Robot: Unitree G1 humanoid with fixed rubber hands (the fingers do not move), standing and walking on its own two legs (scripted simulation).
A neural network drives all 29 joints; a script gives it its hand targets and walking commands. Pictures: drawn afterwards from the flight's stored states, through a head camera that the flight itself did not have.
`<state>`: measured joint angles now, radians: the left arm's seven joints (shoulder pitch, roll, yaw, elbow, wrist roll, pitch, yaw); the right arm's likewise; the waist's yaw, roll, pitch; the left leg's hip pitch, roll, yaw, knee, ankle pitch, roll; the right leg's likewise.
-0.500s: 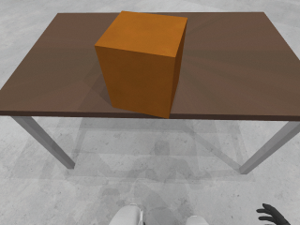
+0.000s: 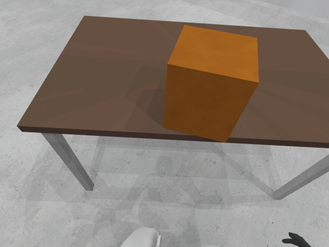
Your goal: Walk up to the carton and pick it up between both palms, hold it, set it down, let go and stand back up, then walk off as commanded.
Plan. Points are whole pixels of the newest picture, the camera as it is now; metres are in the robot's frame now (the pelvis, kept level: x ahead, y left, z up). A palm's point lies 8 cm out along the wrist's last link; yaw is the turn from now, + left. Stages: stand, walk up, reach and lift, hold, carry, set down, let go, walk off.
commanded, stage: walk up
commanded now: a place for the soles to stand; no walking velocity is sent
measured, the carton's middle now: (205, 86) +0.54 -0.09 +0.06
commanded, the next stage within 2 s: none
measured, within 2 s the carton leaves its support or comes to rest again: neither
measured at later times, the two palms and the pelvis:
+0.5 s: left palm out of the picture +0.08 +0.41 -0.11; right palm out of the picture +0.07 -0.23 -0.03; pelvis +0.02 +0.08 +0.03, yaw +0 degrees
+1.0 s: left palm out of the picture +0.09 +0.31 -0.09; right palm out of the picture +0.09 -0.31 -0.08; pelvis +0.01 +0.00 +0.02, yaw +0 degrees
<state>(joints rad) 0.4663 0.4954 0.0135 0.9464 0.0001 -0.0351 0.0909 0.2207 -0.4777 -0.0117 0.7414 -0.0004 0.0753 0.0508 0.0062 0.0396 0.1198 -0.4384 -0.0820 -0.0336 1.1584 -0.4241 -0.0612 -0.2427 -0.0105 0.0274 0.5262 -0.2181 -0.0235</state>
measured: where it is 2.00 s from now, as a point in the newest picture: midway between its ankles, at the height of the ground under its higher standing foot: outside the picture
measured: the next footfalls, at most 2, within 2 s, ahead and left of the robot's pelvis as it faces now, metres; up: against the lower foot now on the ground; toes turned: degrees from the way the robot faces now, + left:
left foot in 0.08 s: +0.03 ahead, +0.12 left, +0.00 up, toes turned -4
right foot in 0.82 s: +0.10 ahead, -0.11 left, +0.00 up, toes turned +10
